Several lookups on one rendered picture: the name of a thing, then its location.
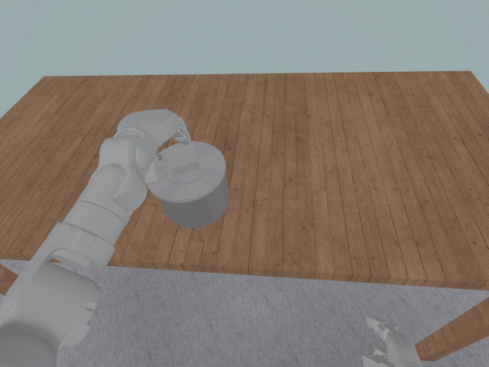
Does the lid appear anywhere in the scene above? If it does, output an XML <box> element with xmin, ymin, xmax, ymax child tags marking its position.
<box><xmin>147</xmin><ymin>141</ymin><xmax>226</xmax><ymax>203</ymax></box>

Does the table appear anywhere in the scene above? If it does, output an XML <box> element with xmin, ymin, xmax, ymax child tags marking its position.
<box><xmin>0</xmin><ymin>71</ymin><xmax>489</xmax><ymax>362</ymax></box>

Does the pot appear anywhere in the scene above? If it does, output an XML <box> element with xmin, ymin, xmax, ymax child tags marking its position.
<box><xmin>158</xmin><ymin>173</ymin><xmax>230</xmax><ymax>228</ymax></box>

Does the knob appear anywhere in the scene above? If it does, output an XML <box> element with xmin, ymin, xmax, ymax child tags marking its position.
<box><xmin>166</xmin><ymin>143</ymin><xmax>200</xmax><ymax>176</ymax></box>

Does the left robot forearm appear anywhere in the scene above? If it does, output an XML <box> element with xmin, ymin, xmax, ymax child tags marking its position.
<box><xmin>0</xmin><ymin>126</ymin><xmax>157</xmax><ymax>325</ymax></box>

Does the right robot hand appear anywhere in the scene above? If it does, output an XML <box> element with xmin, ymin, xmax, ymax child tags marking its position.
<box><xmin>362</xmin><ymin>314</ymin><xmax>422</xmax><ymax>367</ymax></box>

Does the left robot hand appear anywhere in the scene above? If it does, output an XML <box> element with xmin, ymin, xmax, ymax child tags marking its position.
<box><xmin>117</xmin><ymin>109</ymin><xmax>191</xmax><ymax>184</ymax></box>

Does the left robot upper arm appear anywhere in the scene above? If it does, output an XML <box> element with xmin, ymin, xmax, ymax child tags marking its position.
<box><xmin>0</xmin><ymin>261</ymin><xmax>102</xmax><ymax>367</ymax></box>

